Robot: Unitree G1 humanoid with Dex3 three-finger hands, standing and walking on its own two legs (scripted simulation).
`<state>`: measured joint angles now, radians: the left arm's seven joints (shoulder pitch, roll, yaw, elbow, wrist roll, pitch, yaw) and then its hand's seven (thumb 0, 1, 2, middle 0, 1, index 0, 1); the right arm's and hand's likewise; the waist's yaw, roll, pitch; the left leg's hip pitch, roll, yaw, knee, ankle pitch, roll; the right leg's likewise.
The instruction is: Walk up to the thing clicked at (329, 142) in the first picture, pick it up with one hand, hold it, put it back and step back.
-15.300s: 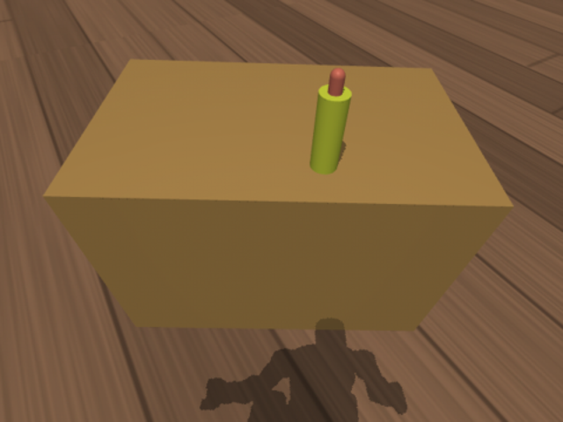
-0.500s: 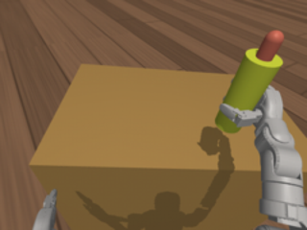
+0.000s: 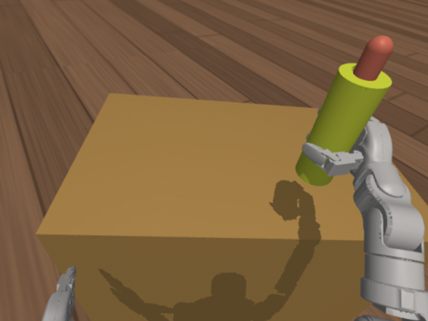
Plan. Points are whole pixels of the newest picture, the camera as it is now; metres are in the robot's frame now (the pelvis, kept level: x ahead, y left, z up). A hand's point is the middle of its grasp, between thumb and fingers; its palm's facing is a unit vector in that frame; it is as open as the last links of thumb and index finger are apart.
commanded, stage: hold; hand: right
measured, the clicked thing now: (341, 119) +0.34 -0.17 +0.28
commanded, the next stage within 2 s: none
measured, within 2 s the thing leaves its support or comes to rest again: neither
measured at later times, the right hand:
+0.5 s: hand (332, 144) +0.34 -0.17 +0.23, palm faces +0.15 +0.99 -0.01, open 9.7 cm
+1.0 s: hand (331, 141) +0.34 -0.17 +0.24, palm faces +0.14 +0.99 +0.00, open 9.7 cm
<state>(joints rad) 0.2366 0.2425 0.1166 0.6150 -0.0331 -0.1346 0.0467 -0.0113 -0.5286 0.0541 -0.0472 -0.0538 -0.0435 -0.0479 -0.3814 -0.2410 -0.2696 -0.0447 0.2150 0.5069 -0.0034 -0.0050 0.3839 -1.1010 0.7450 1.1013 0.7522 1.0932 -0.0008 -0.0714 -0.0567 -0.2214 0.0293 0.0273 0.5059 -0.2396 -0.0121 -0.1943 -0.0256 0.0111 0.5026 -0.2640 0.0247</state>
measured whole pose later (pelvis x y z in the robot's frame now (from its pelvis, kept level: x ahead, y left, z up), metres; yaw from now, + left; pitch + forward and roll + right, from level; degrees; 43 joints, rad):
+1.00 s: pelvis +0.00 +0.00 +0.00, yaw +0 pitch -3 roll +0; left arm 0.21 0.24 0.12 0.68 -0.03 -0.16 0.04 -0.01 -0.53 0.05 -0.05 -0.06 -0.05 -0.05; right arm -0.38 -0.24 -0.28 -0.07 0.22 0.56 0.00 -0.01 0.39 -1.11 0.74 1.11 0.75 1.10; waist 0.00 -0.07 -0.06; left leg -0.21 0.03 0.03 0.50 -0.24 -0.01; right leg -0.18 -0.02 0.01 0.50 -0.26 0.02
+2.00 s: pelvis +0.00 +0.00 +0.00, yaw +0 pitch -4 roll +0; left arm 0.21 0.23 0.12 0.67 -0.03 -0.16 0.04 -0.01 -0.53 0.06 -0.05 -0.05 -0.05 -0.05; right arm -0.34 -0.24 -0.27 -0.07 0.21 0.53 0.00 -0.01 0.39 -1.11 0.75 1.10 0.75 1.09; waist 0.00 -0.07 -0.05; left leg -0.20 0.03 0.03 0.50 -0.23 -0.01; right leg -0.17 -0.03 0.01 0.49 -0.25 0.03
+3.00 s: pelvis +0.00 +0.00 +0.00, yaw +1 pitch +0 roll +0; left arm 0.22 0.22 0.08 0.68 -0.02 -0.21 0.05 -0.01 -0.54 0.07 -0.05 -0.05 -0.04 -0.05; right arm -0.47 -0.29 -0.31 0.39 0.17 0.22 0.02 -0.01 0.40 -1.12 0.75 1.10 0.76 1.09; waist 0.03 -0.03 -0.02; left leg -0.29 0.02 0.02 0.53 -0.24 -0.01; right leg -0.26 -0.03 0.00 0.53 -0.27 0.03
